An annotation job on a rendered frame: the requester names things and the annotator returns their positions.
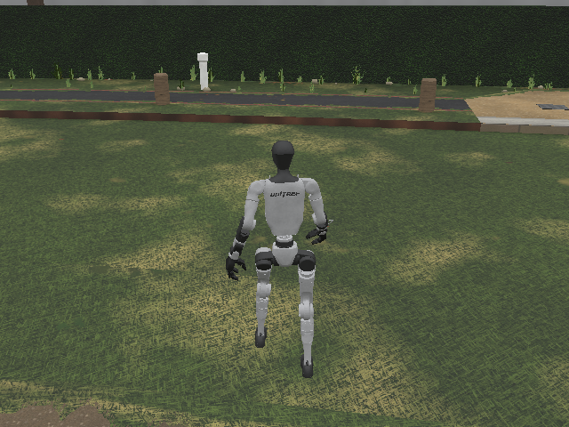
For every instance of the robot right forearm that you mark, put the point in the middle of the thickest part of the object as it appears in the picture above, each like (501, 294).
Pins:
(322, 228)

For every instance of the robot right foot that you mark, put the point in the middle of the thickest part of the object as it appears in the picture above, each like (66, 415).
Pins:
(307, 371)

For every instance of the robot left forearm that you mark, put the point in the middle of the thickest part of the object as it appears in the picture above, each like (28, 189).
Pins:
(239, 241)

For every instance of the robot left foot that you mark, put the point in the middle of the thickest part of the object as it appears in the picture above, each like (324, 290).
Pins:
(260, 340)

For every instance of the robot right upper arm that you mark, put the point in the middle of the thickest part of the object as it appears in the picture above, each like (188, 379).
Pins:
(315, 199)

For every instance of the left robot hand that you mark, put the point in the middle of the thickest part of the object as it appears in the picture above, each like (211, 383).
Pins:
(230, 263)

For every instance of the robot foot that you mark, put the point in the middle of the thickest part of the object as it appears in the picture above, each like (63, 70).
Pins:
(307, 371)
(260, 340)

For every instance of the right robot hand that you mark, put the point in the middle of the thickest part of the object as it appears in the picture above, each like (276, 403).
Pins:
(317, 240)

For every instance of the robot left upper arm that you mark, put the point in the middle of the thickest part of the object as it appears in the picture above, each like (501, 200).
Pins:
(251, 203)

